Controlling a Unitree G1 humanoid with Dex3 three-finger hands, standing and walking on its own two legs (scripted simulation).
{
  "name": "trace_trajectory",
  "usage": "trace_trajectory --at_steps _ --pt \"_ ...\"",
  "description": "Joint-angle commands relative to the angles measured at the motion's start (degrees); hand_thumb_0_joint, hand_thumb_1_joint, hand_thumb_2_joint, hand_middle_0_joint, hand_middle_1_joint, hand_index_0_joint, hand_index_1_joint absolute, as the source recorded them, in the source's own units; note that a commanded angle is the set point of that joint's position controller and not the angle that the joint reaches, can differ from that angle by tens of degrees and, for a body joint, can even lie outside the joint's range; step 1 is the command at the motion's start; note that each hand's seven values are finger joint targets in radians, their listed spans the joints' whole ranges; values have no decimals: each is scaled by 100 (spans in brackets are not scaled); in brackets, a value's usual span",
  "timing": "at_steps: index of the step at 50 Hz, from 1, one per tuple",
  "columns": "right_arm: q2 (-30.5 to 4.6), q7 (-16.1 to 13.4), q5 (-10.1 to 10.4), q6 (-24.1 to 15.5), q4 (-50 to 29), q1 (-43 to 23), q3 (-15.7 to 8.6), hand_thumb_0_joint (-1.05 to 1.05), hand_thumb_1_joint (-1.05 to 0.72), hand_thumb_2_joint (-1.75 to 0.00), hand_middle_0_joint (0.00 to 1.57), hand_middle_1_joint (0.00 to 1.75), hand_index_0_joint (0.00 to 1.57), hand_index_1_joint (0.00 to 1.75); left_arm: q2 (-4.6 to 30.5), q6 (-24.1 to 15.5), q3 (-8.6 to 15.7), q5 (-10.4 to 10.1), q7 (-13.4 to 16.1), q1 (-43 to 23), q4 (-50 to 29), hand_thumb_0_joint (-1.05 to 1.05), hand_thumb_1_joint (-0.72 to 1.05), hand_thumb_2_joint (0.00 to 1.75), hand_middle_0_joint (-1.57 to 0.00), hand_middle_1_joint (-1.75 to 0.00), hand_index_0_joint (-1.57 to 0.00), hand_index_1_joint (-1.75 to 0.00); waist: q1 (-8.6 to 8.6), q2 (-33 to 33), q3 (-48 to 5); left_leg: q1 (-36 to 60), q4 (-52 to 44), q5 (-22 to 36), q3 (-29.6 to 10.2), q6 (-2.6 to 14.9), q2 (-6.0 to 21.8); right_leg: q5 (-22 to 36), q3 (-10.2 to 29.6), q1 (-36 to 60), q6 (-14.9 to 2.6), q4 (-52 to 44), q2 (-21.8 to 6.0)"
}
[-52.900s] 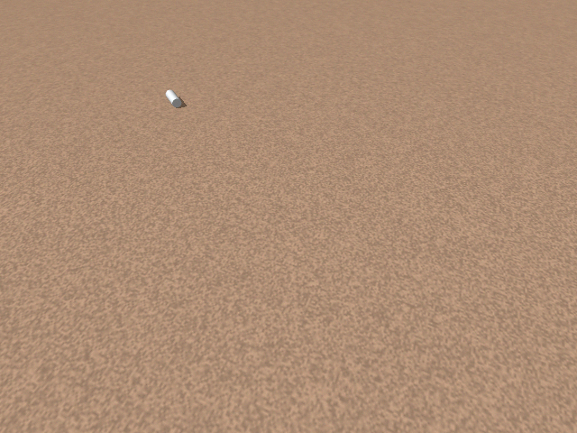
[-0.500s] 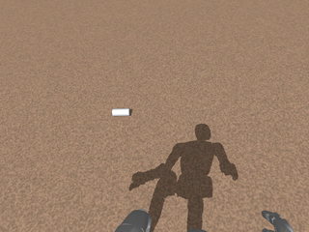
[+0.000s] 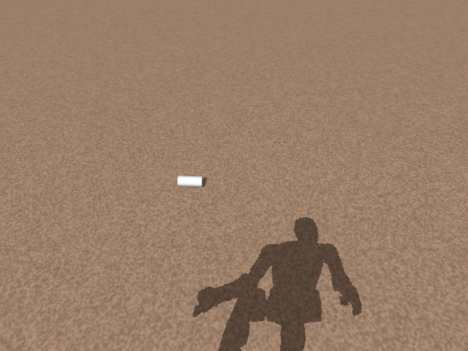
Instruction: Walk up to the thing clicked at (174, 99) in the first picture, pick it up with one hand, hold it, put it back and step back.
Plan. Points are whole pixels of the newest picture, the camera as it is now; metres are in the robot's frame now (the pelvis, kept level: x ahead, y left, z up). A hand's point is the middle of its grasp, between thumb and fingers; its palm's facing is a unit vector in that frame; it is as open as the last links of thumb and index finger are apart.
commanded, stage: step back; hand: left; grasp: from above
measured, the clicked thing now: (190, 181) +1.11 +0.28 -0.73
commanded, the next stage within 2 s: stand in 0.54 s
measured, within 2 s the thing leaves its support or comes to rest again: neither
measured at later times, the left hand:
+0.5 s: hand out of the picture +0.16 +0.27 -0.14, palm faces -0.02 -0.93 -0.37, open 7.4 cm
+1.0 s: hand out of the picture +0.12 +0.25 -0.14, palm faces -0.05 -0.94 -0.33, open 7.4 cm
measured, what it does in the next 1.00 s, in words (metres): stands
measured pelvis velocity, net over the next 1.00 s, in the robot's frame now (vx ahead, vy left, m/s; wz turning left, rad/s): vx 0.03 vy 0.01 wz -0.02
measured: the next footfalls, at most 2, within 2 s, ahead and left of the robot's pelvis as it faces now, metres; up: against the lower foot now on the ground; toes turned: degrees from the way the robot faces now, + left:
none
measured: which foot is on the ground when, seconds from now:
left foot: down 0.00-1.00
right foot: down 0.00-1.00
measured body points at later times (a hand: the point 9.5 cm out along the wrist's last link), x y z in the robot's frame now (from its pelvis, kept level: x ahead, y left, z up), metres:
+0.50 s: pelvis +0.04 +0.01 +0.01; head +0.06 +0.01 +0.46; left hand +0.16 +0.32 -0.11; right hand +0.14 -0.29 -0.12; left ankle +0.02 +0.13 -0.73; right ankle +0.04 -0.11 -0.73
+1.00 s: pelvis +0.03 +0.01 +0.02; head +0.04 +0.01 +0.47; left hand +0.12 +0.30 -0.11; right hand +0.11 -0.29 -0.11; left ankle +0.02 +0.13 -0.73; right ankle +0.04 -0.11 -0.73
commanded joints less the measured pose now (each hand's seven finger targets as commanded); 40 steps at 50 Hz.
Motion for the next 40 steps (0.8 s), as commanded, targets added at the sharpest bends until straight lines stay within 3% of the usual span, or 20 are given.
trace_trajectory --at_steps 1,3,4,5,6,7,8,10,12,14,15,19,24,26,27,29,31,34,36,40 --pt "-1098 -47 -26 -241 -241 82 -252 0 -90 -90 20 30 20 30 1616 -193 362 -30 130 -678 -528 0 90 90 -20 -30 -20 -30 -82 -921 58 -276 -323 133 68 26 219 -2027 1988 -320 -800 -1793 -1546" --pt "-945 -47 -24 -305 -107 276 -243 0 -90 -90 20 30 20 30 1485 -141 279 -57 101 -828 -562 0 90 90 -20 -30 -20 -30 -230 -904 -252 571 -1637 709 355 50 19 -923 1284 -377 -582 -1209 -1205" --pt "-973 -90 -68 -337 -74 287 -282 0 -90 -90 20 30 20 30 1313 -110 191 -66 86 -777 -545 0 90 90 -20 -30 -20 -30 -284 -709 -315 980 -2121 1054 186 72 50 -296 1021 -546 -401 -789 -1048" --pt "-1142 -128 -119 -380 -75 271 -336 0 -90 -90 20 30 20 30 1058 -103 101 -103 77 -678 -566 0 90 90 -20 -30 -20 -30 -264 -90 -452 1300 -2548 1052 -589 170 578 316 677 -761 -212 -77 -770" --pt "-1411 -145 -105 -414 -180 -174 -330 0 -90 -90 20 30 20 30 827 -74 17 -219 67 -637 -491 0 90 90 -20 -30 -20 -30 -101 699 -269 917 -3042 440 -1896 542 1426 -407 271 -1041 77 398 -183" --pt "-1647 -125 -76 -399 -242 -437 -353 0 -90 -90 20 30 20 30 1207 -48 155 -194 118 -674 -397 0 90 90 -20 -30 -20 -30 -72 612 9 180 -3037 188 -2027 967 1793 -1138 283 -594 89 675 -253" --pt "-1513 -115 -77 -400 -263 -631 -318 0 -90 -90 20 30 20 30 1218 -72 135 -181 118 -617 -362 0 90 90 -20 -30 -20 -30 29 466 46 144 -2872 554 -1714 974 1691 -1076 293 -390 62 607 -269" --pt "-1306 -120 -63 -404 -232 -707 -235 0 -90 -90 20 30 20 30 1036 -140 88 -187 120 -593 -285 0 90 90 -20 -30 -20 -30 79 588 -139 598 -2324 2469 -888 628 1263 -169 279 -133 22 -316 -284" --pt "-1160 -134 49 -377 -166 -676 -182 0 -90 -90 20 30 20 30 1165 -225 135 -201 162 -395 -146 0 90 90 -20 -30 -20 -30 103 538 -621 486 -1682 3763 -241 237 826 1629 553 909 -35 -717 -502" --pt "-1091 -157 72 -332 -161 -515 -200 0 -90 -90 20 30 20 30 1427 -234 166 -186 173 -495 -169 0 90 90 -20 -30 -20 -30 -52 182 -837 499 -1596 2962 44 89 496 2139 864 1006 -261 -463 -828" --pt "-1061 -172 49 -326 -109 -516 -199 0 -90 -90 20 30 20 30 1407 -216 143 -199 175 -613 -179 0 90 90 -20 -30 -20 -30 -71 43 -746 556 -1616 2810 20 85 501 2092 923 866 -297 -420 -883" --pt "-1125 -162 42 -314 -29 -756 -212 0 -90 -90 20 30 20 30 1267 -171 72 -187 204 -812 -169 0 90 90 -20 -30 -20 -30 -50 -133 -673 718 -1754 2974 -66 247 656 2012 697 662 -201 -454 -744" --pt "-1076 -164 57 -310 55 -899 -189 0 -90 -90 20 30 20 30 1264 -160 66 -191 214 -923 -115 0 90 90 -20 -30 -20 -30 -30 -185 -711 775 -1808 3197 32 202 633 2246 710 856 -155 -479 -764" --pt "-1076 -170 56 -298 99 -876 -195 0 -90 -90 20 30 20 30 1273 -156 92 -179 223 -967 -98 0 90 90 -20 -30 -20 -30 -49 -295 -803 737 -1732 3372 107 204 617 2502 685 1074 -156 -462 -766" --pt "-1049 -160 141 -289 102 -991 -95 0 -90 -90 20 30 20 30 1039 -132 -60 -268 212 -1004 32 0 90 90 -20 -30 -20 -30 -74 -217 -686 900 -2072 3622 -110 168 671 2903 761 977 -113 -740 -860" --pt "-1110 -158 143 -297 163 -999 -87 0 -90 -90 20 30 20 30 1066 -98 -64 -266 212 -1108 29 0 90 90 -20 -30 -20 -30 -100 -123 -700 1125 -2281 3750 -118 133 732 2684 657 1019 -22 -852 -771" --pt "-1080 -161 144 -297 208 -1059 -65 0 -90 -90 20 30 20 30 1097 -93 -66 -252 224 -1121 96 0 90 90 -20 -30 -20 -30 -106 -113 -867 1407 -2351 3998 -73 104 760 2868 628 1151 -13 -920 -800" --pt "-1070 -145 149 -277 274 -1179 -44 0 -90 -90 20 30 20 30 1095 -88 -87 -238 215 -1189 177 0 90 90 -20 -30 -20 -30 -95 -73 -759 1357 -2624 3590 -80 71 763 2461 629 1239 37 -1180 -793" --pt "-1017 -147 142 -284 317 -1187 -24 0 -90 -90 20 30 20 30 1114 -92 -88 -242 204 -1214 221 0 90 90 -20 -30 -20 -30 -109 -51 -843 1513 -2691 3727 -46 37 786 2472 626 1251 18 -1226 -802" --pt "-1051 -126 137 -280 392 -1252 -6 0 -90 -90 20 30 20 30 1080 -102 -112 -234 191 -1234 304 0 90 90 -20 -30 -20 -30 -105 37 -653 1299 -2868 3055 -40 10 757 1968 670 1233 63 -1475 -806"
